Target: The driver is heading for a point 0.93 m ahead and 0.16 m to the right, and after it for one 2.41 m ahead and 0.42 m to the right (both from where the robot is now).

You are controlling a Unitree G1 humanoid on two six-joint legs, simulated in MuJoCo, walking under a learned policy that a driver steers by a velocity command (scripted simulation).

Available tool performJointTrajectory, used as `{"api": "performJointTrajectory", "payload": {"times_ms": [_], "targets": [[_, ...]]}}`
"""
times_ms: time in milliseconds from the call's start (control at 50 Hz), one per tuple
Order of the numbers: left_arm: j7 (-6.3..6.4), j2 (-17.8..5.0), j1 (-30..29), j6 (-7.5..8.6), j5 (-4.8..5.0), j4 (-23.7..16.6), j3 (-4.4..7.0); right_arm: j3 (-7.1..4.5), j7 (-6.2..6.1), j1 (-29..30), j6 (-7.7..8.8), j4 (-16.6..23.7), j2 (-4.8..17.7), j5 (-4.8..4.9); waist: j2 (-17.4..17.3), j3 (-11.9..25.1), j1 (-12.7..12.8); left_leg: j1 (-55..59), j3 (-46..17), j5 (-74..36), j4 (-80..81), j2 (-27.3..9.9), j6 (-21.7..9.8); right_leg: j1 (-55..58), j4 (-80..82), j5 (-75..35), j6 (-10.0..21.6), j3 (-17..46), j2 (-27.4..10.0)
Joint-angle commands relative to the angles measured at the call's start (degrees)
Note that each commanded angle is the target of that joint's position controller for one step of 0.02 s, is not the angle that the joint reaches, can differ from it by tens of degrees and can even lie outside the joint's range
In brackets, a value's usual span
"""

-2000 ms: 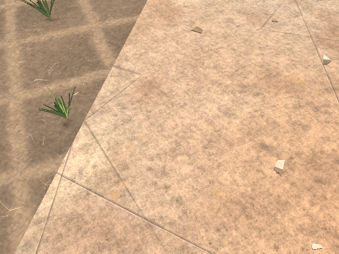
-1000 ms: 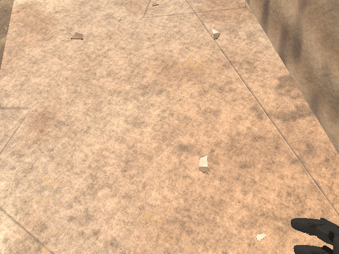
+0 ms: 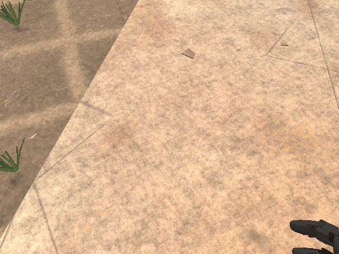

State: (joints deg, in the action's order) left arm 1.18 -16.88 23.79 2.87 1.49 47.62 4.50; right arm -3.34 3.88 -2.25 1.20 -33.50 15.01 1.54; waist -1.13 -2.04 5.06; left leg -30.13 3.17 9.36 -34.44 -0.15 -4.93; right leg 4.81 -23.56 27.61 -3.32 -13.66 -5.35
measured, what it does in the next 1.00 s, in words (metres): walks ahead, turning right: right foot, then left foot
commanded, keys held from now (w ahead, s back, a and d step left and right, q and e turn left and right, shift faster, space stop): w+q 0.10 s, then w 0.02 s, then w+e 0.32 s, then e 0.56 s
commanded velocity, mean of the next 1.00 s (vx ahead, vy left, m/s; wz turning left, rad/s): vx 0.32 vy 0.00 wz -0.19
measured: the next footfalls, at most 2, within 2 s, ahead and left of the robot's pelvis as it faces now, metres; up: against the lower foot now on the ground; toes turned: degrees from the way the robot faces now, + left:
right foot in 0.52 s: +0.50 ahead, -0.08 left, +0.00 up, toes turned -1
left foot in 1.00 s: +0.59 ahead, +0.12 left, +0.00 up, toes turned -24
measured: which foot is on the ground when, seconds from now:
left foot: down 0.00-0.54, up 0.56-0.98, down 1.00-1.00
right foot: down 0.00-0.02, up 0.04-0.50, down 0.52-1.00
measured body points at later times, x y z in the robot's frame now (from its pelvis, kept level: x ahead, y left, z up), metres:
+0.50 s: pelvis +0.29 +0.01 +0.01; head +0.33 +0.01 +0.45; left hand +0.49 +0.25 -0.08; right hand +0.34 -0.28 -0.12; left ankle +0.12 +0.10 -0.72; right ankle +0.46 -0.09 -0.71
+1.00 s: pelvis +0.46 +0.02 +0.01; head +0.49 +0.01 +0.46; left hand +0.69 +0.26 -0.07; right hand +0.55 -0.28 -0.08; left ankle +0.55 +0.13 -0.72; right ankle +0.46 -0.08 -0.72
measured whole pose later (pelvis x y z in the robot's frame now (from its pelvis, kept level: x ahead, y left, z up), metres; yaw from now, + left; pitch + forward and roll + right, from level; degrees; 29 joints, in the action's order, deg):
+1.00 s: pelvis +0.46 +0.02 +0.01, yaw -17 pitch +3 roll +0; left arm 1.7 -18.3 11.7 -2.5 0.9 35.5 3.8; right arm -1.9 -1.3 -8.4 1.6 -39.8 16.5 -0.1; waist -0.3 -0.2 1.1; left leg -22.3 -6.8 10.9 -31.1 1.5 3.1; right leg -20.4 -32.7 13.7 2.1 12.9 9.2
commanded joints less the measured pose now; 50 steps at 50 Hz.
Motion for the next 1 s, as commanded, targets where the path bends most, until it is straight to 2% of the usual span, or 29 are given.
{"api": "performJointTrajectory", "payload": {"times_ms": [20, 40, 60, 80, 100, 120, 140, 200, 240, 300, 380, 440, 480, 500, 520, 540, 560, 580, 600, 620, 640, 660, 700, 760, 840, 880, 940, 980, 1000], "targets": [[0.61, -6.9, -1.6, 1.16, -1.41, -6.4, 0.85, -6.27, -2.00, -22.2, -0.33, -1.5, 15.6, 0.53, -3.6, 15.2, -13.5, 46.8, -16.1, 3.3, 4.6, -6.0, -9.8, -31.1, -39.3, -30.6, 3.7, 2.2, -4.1], [0.19, -2.8, -1.0, 3.28, -1.93, -9.9, -1.03, -6.05, -2.03, -20.4, 0.67, 0.0, 19.3, 0.49, -13.8, 24.3, -9.4, 56.4, -51.1, 13.8, 15.2, -19.7, -20.2, -47.3, -55.6, 5.9, 1.4, 12.9, 7.1], [-0.53, -8.7, -7.1, 4.98, 0.19, -10.9, 0.47, -4.52, -1.89, -21.0, 1.34, -0.2, 13.9, -0.37, -7.2, 22.0, -13.0, 54.5, -47.2, 13.6, 18.4, -18.8, -17.6, -53.0, -58.1, 1.6, 2.2, 20.4, 4.0], [-0.74, -8.7, -9.8, 5.74, 1.16, -11.9, 0.23, -3.63, -1.95, -18.8, 1.88, -0.9, 11.2, -0.47, -6.1, 14.3, -11.7, 47.1, -38.1, 8.5, 18.0, -16.5, -15.3, -54.2, -55.4, -3.1, 3.4, 19.2, 1.7], [-0.34, -7.9, -9.8, 5.98, -0.14, -11.4, 0.08, -3.10, -2.00, -14.8, 2.13, -0.6, 9.8, -0.30, -0.6, 9.5, -8.6, 37.8, -31.2, 1.9, 17.9, -13.4, -13.1, -50.9, -50.0, -7.1, 3.5, 18.9, -0.7], [-0.19, -8.1, -9.1, 5.57, -1.50, -10.6, 0.43, -2.39, -2.12, -11.5, 2.32, -0.3, 7.7, -0.65, -0.6, 7.4, -6.4, 31.4, -26.4, -4.4, 18.7, -11.5, -12.0, -47.0, -45.6, -9.7, 3.1, 18.8, -2.4], [-0.56, -7.8, -7.3, 4.74, -1.68, -9.6, 0.48, -1.77, -2.36, -9.5, 2.43, 0.1, 6.4, -1.29, -1.4, 6.2, -4.6, 27.1, -23.2, -9.3, 20.1, -10.3, -11.6, -43.8, -44.2, -11.7, 2.8, 18.4, -3.4], [-1.07, -5.6, -5.8, 2.80, -1.81, -8.3, -0.19, -1.62, -2.69, -9.7, 3.56, -2.6, 7.2, -1.33, -1.6, 4.3, -3.4, 20.7, -16.4, -20.8, 22.6, -9.7, -11.8, -41.7, -39.9, -15.7, 0.6, 16.1, -3.5], [-1.01, -4.4, -9.8, 2.44, -1.66, -9.4, -0.79, -1.55, -3.08, -11.0, 3.89, -4.4, 7.8, -1.42, -1.8, 2.0, -4.6, 19.3, -12.1, -22.7, 23.6, -8.4, -10.2, -43.3, -33.6, -22.5, 0.1, 15.5, -3.5], [-1.84, -2.7, -15.6, 2.85, -1.01, -10.3, -1.69, -1.20, -3.44, -12.4, 3.97, -6.0, 8.2, -1.61, -2.1, 0.1, -7.3, 18.7, -6.8, -17.8, 24.8, -6.3, -7.1, -40.4, -20.0, -35.3, 1.7, 14.1, -1.7], [-3.33, -2.9, -21.8, 3.04, 0.12, -12.6, -1.96, -1.51, -3.41, -15.9, 4.00, -8.9, 10.0, -1.24, -1.4, -2.6, -9.9, 26.1, -6.5, -13.6, 26.0, -10.5, -6.6, -42.2, -11.2, -37.9, 4.1, 14.5, 0.3], [-4.59, -3.4, -23.4, 3.01, -0.19, -14.4, -1.77, -1.86, -3.77, -16.7, 3.09, -10.3, 10.5, -1.05, -0.9, -2.8, -9.6, 34.7, -5.4, -20.9, 22.1, -13.4, -5.4, -45.6, -8.8, -30.6, 6.6, 15.0, 1.8], [-5.00, -5.0, -19.1, 2.86, -1.23, -14.1, -0.95, -2.06, -4.57, -14.6, 2.09, -9.6, 11.5, -1.40, -2.6, 0.7, -6.7, 36.6, -3.3, -43.3, 13.3, -12.1, -3.3, -39.0, -8.4, -24.9, 8.1, 11.5, 5.6], [-4.89, -7.0, -13.0, 2.81, -1.57, -12.9, 0.13, -2.09, -5.11, -13.7, 1.43, -9.1, 12.0, -1.62, -3.4, 4.9, -3.7, 36.2, -2.3, -52.9, 4.4, -10.6, -2.0, -31.5, -8.2, -23.9, 9.1, 9.5, 8.4], [-4.37, -9.4, -5.6, 2.87, -1.61, -11.6, 1.33, -1.79, -5.64, -13.0, 1.10, -8.4, 11.6, -1.57, -1.9, 9.1, 0.5, 30.6, -0.1, -51.7, -8.4, -7.9, 0.6, -19.6, -4.7, -31.7, 10.8, 10.4, 9.0], [-3.64, -15.4, -0.2, 2.55, -2.18, -11.8, 2.61, -0.58, -5.91, -17.0, 1.79, -6.3, 8.4, -3.33, 8.6, 17.6, 0.1, 14.0, 1.8, -24.0, -30.2, -2.2, 4.4, 1.0, -9.1, -54.4, 17.2, 27.3, -4.2], [-3.41, -14.7, -1.9, 2.63, -2.17, -13.0, 1.79, 1.26, -4.57, -22.9, 2.98, -6.3, 4.2, -3.56, 18.6, 28.3, -3.5, -5.0, -5.6, 27.2, -49.4, 8.5, 7.9, 18.8, -4.7, -62.9, 29.2, 54.5, -17.6], [-3.16, -10.8, -2.0, 1.64, -1.64, -14.2, 1.30, -0.09, -3.61, -19.7, 3.68, -6.8, 11.1, -2.38, 8.0, 30.6, 0.2, -6.3, -12.9, 24.5, -52.0, 4.0, 7.1, 16.8, -3.3, -55.9, 26.4, 50.8, -14.6], [-2.75, -9.1, -5.8, 1.00, -1.25, -14.9, 0.74, -0.02, -3.43, -13.7, 3.72, -4.4, 10.8, -0.78, 5.0, 22.4, -0.4, -8.7, -11.8, 21.4, -49.3, 1.2, 6.7, 9.5, -2.6, -52.8, 23.6, 43.0, -12.2], [-2.56, -8.3, -8.6, 0.45, -0.81, -15.2, 0.55, 0.26, -3.85, -10.8, 3.41, -3.7, 10.0, -1.27, -1.1, 13.9, -2.1, -9.9, -9.8, 19.3, -44.5, -0.7, 6.9, -0.8, -0.4, -52.1, 21.7, 38.0, -9.6], [-2.15, -7.8, -10.3, 0.16, -0.88, -15.6, 0.34, -0.06, -4.52, -9.8, 2.58, -3.3, 10.2, -1.91, -1.6, 10.5, -3.5, -7.8, -9.4, 17.2, -40.2, -2.2, 7.2, -8.2, 1.4, -50.8, 20.8, 35.7, -8.1], [-1.98, -8.2, -11.5, -0.20, -1.47, -15.8, 0.39, -0.08, -4.77, -10.9, 1.67, -3.2, 9.8, -1.96, 0.1, 8.3, -5.5, -4.1, -9.0, 16.3, -37.5, -2.4, 7.7, -14.7, 3.5, -49.5, 20.5, 34.6, -6.2], [-1.75, -8.9, -13.4, -0.41, -1.92, -15.8, 0.69, 0.39, -5.47, -14.1, 0.74, -4.4, 7.8, -2.34, 3.4, 7.7, -7.4, -0.5, -7.6, 14.6, -31.5, -1.7, 9.4, -21.1, 4.5, -52.7, 20.4, 31.3, -4.1], [-0.77, -10.2, -13.1, -1.17, -1.45, -15.1, 1.20, 0.62, -6.39, -13.2, 0.25, -4.5, 7.0, -2.66, 4.5, 10.7, -7.1, 0.5, -7.6, 9.0, -23.7, -0.4, 11.2, -21.9, 2.7, -54.4, 19.4, 29.7, -2.6], [0.52, -10.1, -13.7, -3.33, -0.77, -15.4, 1.26, 0.40, -6.34, -8.1, -0.51, -3.3, 6.9, -2.03, 6.6, 10.9, -5.6, 1.7, -8.9, 2.8, -15.6, 0.9, 11.4, -22.7, 2.2, -34.5, 16.0, 32.6, -0.3], [0.77, -10.1, -13.5, -4.10, -0.87, -15.5, 1.34, 0.28, -6.06, -5.6, -0.34, -2.4, 6.9, -1.79, 8.4, 9.4, -4.7, 2.0, -9.6, 3.4, -11.1, 1.5, 10.9, -22.1, 2.2, -26.6, 15.5, 35.6, -0.2], [0.72, -9.6, -12.9, -4.63, -0.94, -15.6, 1.39, -0.23, -5.46, -4.7, 0.81, -2.0, 7.4, -1.52, 10.6, 8.7, -4.3, 4.6, -10.2, 6.3, -3.3, 2.5, 9.6, -18.6, -0.8, -29.6, 15.0, 40.0, -0.8], [0.80, -8.7, -14.3, -4.91, -0.19, -16.1, 1.18, -0.86, -5.05, -8.0, 1.76, -3.0, 7.8, -1.35, 10.9, 8.6, -6.6, 11.5, -9.2, -0.8, 9.8, 2.1, 7.7, -18.0, -4.3, -30.6, 12.6, 41.2, 1.1], [0.78, -7.0, -13.2, -4.96, -0.19, -16.3, 0.74, -1.59, -5.16, -9.4, 1.99, -3.4, 10.0, -1.87, 8.2, 9.3, -6.1, 18.2, -12.5, -6.9, 13.5, -3.6, 5.5, -21.4, -8.3, -22.6, 10.1, 39.6, 3.7]]}}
